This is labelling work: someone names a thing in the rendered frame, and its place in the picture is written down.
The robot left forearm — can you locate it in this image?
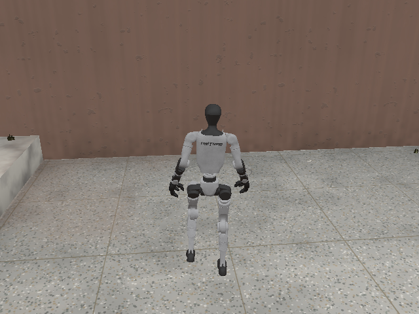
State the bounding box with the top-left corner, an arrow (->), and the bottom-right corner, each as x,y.
171,158 -> 185,184

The robot right forearm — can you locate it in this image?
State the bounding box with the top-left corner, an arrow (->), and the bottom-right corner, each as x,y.
237,159 -> 249,183

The robot left hand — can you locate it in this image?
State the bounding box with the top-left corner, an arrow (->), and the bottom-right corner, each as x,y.
169,182 -> 184,198

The humanoid robot torso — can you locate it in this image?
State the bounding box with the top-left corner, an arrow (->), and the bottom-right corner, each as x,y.
196,130 -> 227,196

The robot right hand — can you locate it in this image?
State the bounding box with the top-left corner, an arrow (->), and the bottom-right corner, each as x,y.
234,181 -> 249,193

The robot right upper arm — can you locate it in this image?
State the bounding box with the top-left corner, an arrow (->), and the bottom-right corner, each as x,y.
226,133 -> 243,169

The robot left upper arm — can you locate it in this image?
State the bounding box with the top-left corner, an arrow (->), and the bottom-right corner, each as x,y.
179,131 -> 198,168

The left robot thigh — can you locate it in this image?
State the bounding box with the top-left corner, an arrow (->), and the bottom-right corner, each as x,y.
187,181 -> 200,220

